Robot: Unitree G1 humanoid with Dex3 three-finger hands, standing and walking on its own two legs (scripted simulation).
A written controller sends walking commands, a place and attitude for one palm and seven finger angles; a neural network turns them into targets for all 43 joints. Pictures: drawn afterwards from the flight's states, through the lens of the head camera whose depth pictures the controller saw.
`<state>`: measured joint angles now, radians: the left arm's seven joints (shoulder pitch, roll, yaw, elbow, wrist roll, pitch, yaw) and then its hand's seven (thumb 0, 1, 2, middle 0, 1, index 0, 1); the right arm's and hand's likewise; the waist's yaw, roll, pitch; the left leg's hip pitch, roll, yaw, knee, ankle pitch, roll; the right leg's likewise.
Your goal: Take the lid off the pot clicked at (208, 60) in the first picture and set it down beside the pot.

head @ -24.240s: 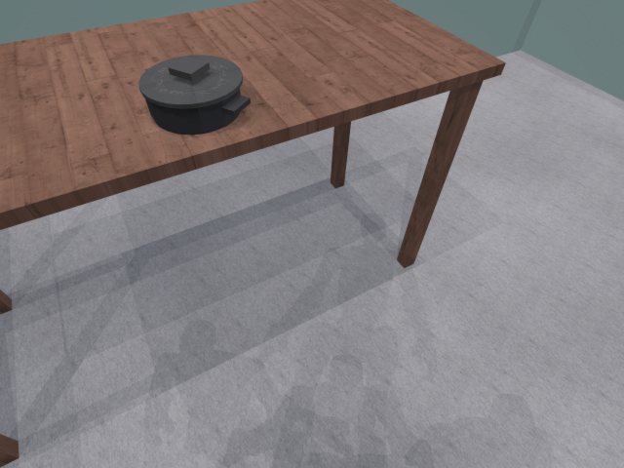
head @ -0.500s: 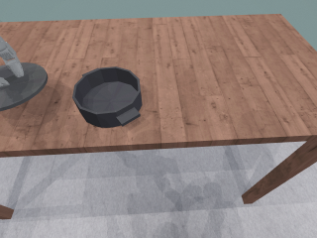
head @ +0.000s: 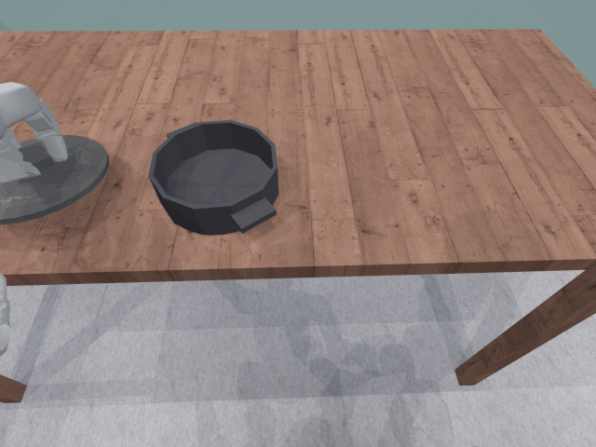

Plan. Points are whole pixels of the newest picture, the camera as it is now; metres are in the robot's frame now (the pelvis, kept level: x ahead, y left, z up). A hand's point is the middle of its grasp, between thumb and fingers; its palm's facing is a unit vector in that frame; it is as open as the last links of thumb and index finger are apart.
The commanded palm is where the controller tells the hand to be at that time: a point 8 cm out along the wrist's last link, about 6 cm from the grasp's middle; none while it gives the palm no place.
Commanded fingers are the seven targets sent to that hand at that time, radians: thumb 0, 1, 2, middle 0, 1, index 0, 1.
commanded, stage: lower the lid onto the table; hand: left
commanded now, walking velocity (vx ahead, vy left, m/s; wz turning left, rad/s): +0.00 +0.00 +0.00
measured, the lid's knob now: (25, 160) +0.46 +0.35 +0.14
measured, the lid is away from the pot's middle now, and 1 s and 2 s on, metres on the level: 0.24 0.25 0.25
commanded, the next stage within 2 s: open the fingers wide in 0.66 s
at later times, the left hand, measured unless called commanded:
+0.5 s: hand (25, 175) +0.43 +0.34 +0.14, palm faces -0.42 -0.20 -0.88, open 6.7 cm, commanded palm +0.45 +0.35 +0.20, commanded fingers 0.00 0.44 1.21 -0.82 -0.90 -0.98 -0.97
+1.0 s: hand (32, 182) +0.43 +0.34 +0.13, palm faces -0.40 -0.12 -0.91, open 6.5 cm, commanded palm +0.44 +0.34 +0.18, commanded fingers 0.00 0.29 1.04 -0.68 -0.87 -0.78 -0.92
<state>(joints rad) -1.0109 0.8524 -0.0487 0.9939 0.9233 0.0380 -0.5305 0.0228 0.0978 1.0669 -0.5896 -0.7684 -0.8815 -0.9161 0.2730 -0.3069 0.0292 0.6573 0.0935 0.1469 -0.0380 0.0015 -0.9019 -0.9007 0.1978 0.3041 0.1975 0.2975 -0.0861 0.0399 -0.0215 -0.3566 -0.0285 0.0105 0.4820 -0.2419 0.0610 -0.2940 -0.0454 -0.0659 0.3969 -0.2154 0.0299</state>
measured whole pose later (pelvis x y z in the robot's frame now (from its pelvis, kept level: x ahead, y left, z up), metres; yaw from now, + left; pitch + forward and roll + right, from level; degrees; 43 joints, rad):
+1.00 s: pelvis -0.01 +0.00 -0.01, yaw -2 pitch +10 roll -2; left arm -0.95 0.90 0.01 1.05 0.96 -0.11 -0.45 -0.04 0.12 1.05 -0.57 -0.80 -0.89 -0.95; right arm 0.30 -0.29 0.03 0.67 0.10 0.21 -0.07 0.00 -0.90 -0.90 0.20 0.30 0.20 0.30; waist -0.10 0.03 -0.04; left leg -0.49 0.00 0.03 0.62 -0.29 0.06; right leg -0.43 -0.02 -0.04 0.52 -0.25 0.03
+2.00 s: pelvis -0.01 +0.00 -0.01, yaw -2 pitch +10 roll -2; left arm -0.91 0.88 0.02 0.98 0.95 -0.11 -0.44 0.00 -0.09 0.84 -0.45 -0.70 -0.46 -0.69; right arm 0.27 -0.29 0.03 0.64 0.09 0.24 -0.06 0.00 -0.90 -0.90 0.20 0.30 0.20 0.30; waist -0.10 0.03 -0.04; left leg -0.48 -0.01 0.03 0.60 -0.29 0.06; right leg -0.41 -0.02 -0.04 0.49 -0.24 0.03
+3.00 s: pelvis +0.01 -0.01 +0.00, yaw -1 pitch +8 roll -2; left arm -1.09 0.96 -0.01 0.95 0.97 0.05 -0.52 0.00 -0.09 0.84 -0.45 -0.69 -0.46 -0.68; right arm 0.26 -0.30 0.04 0.65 0.10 0.23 -0.05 0.00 -0.90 -0.90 0.20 0.30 0.20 0.30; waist -0.09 0.04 -0.03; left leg -0.37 -0.01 0.02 0.49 -0.26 0.05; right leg -0.31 -0.03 -0.04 0.40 -0.22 0.03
